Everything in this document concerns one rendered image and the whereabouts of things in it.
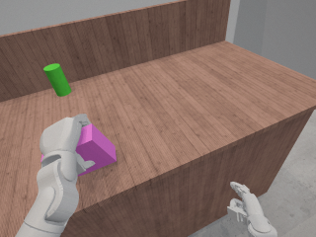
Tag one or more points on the table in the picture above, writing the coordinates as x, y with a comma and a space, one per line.
187, 111

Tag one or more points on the left robot hand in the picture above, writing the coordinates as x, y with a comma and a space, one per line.
64, 135

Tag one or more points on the robot right forearm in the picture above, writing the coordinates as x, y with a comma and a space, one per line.
259, 226

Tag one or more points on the sponge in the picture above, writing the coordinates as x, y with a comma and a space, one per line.
94, 146

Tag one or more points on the robot left forearm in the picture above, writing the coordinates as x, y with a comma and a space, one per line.
57, 198

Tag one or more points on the right robot hand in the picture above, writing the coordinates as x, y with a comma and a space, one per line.
241, 210

